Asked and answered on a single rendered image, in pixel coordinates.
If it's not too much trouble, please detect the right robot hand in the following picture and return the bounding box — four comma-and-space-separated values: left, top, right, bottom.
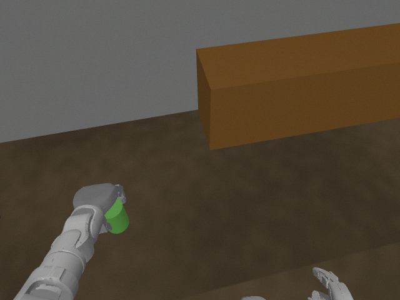
307, 267, 354, 300

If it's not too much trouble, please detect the left robot hand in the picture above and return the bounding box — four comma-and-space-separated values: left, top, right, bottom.
73, 183, 126, 234

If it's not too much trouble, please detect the left robot arm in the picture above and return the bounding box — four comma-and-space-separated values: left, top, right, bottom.
13, 205, 104, 300

